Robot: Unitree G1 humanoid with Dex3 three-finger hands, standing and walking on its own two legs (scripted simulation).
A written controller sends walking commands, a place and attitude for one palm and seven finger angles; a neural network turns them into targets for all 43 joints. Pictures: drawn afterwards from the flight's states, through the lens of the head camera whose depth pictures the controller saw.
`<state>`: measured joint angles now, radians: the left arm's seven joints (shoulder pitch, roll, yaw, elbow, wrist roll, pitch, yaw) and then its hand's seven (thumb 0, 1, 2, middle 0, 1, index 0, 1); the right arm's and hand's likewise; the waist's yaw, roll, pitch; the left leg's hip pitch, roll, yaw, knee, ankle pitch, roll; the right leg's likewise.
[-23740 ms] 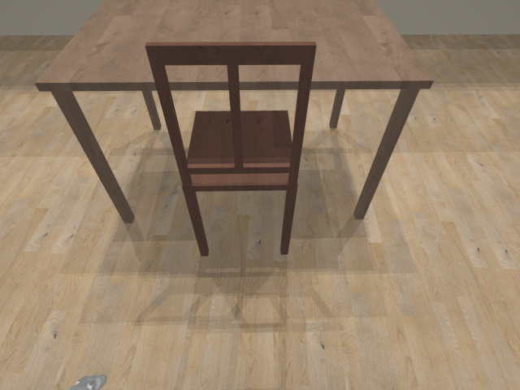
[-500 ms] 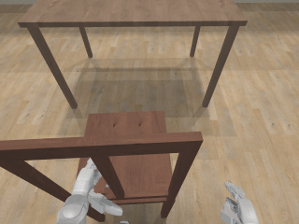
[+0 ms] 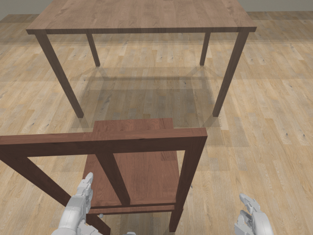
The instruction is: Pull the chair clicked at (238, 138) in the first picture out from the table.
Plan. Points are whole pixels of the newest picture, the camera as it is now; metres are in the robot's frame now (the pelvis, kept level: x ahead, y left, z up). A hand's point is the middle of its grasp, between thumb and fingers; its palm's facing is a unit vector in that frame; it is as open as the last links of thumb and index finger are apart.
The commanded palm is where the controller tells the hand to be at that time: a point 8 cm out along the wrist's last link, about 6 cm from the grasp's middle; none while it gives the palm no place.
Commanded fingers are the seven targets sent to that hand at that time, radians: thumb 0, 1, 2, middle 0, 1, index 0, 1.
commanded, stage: draw the fingers out of the gap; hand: left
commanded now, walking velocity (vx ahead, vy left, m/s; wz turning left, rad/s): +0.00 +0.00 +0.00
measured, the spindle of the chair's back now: (117, 182) +0.26 +0.11 -0.01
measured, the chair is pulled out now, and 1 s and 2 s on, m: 0.64 0.64 0.63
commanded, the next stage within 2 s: draw the hand back to the body in 0.46 s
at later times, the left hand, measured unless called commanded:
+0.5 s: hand out of the picture +0.13 +0.13 -0.01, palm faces -0.05 -0.99 -0.09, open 17.5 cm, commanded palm +0.09 +0.19 +0.00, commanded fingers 0.00 -0.55 0.20 0.00 0.00 0.00 0.00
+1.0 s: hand (75, 232) +0.14 +0.16 +0.06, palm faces -0.01 -1.00 -0.09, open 17.5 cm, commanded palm +0.10 +0.23 +0.08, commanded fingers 0.00 -0.48 0.23 -0.01 -0.01 -0.01 -0.01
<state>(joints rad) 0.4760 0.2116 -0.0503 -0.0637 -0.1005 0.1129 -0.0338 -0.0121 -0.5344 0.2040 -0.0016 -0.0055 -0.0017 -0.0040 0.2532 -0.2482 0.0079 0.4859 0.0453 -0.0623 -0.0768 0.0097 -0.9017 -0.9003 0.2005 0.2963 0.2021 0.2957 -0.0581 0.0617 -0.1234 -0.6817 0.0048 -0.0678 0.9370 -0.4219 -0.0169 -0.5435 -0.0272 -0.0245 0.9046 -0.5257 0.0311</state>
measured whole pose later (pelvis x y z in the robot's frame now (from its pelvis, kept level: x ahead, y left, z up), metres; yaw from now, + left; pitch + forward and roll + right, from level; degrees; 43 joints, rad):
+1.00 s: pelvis -0.01 +0.00 -0.03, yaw +0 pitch +11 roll -3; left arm 0.76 0.24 0.05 -0.42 -0.23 -0.27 -0.15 -0.01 -0.54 0.20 0.00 0.00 0.00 0.00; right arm 0.19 -0.17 -0.03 0.49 0.08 -0.07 -0.07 0.01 -0.90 -0.90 0.20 0.30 0.20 0.30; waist 0.02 0.06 -0.14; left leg -0.83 0.01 -0.08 1.12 -0.49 -0.02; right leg -0.68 -0.02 -0.03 1.08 -0.59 0.03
